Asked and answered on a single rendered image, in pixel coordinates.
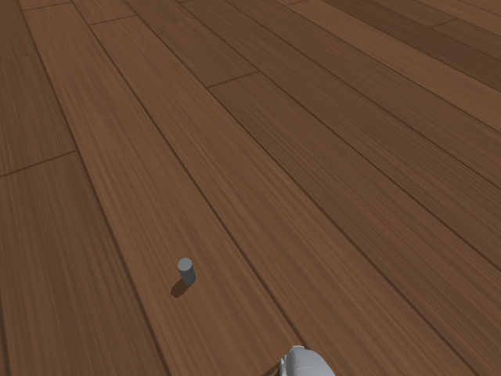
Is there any can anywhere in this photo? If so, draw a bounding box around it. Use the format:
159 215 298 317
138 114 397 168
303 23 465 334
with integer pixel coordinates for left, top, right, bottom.
178 258 196 285

